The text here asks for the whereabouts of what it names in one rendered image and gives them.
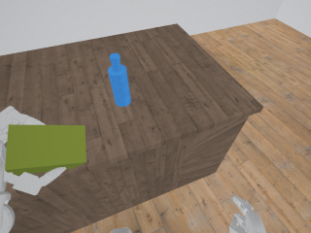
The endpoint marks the table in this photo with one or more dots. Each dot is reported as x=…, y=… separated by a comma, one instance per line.
x=185, y=113

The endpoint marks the left robot forearm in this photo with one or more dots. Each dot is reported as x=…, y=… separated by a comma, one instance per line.
x=7, y=214

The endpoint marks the robot right hand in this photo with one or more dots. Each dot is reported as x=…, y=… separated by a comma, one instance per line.
x=251, y=223

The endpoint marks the robot left hand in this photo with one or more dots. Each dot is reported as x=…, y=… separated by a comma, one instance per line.
x=26, y=182

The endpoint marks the sponge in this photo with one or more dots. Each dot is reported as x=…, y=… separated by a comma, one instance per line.
x=39, y=148

